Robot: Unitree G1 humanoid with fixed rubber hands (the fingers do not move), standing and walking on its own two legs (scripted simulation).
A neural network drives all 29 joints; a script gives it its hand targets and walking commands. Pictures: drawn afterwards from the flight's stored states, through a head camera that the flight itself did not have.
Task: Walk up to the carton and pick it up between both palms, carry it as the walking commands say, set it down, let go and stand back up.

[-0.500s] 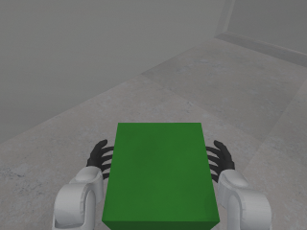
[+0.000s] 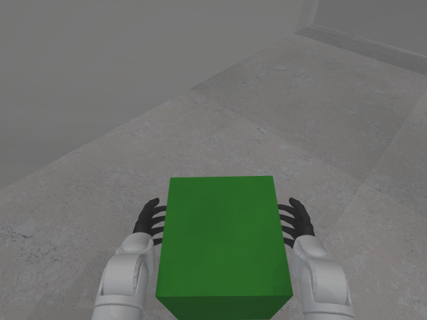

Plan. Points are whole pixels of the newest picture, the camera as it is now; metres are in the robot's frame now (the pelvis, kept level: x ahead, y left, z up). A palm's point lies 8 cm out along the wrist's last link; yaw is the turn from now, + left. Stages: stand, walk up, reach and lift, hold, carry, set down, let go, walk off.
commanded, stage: hold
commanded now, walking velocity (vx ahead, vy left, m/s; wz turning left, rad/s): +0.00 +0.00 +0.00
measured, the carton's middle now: (222, 252) +0.28 -0.01 -0.05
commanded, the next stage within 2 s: set down in 0.46 s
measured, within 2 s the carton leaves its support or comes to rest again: neither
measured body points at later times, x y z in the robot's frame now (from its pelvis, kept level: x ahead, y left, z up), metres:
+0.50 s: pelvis -0.01 +0.00 +0.00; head -0.04 +0.00 +0.45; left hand +0.28 +0.14 +0.03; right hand +0.28 -0.15 +0.04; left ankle +0.05 +0.11 -0.73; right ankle +0.03 -0.11 -0.73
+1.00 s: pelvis +0.00 +0.00 +0.00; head +0.00 +0.00 +0.45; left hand +0.31 +0.13 -0.02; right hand +0.31 -0.16 +0.00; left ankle +0.05 +0.11 -0.73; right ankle +0.03 -0.11 -0.73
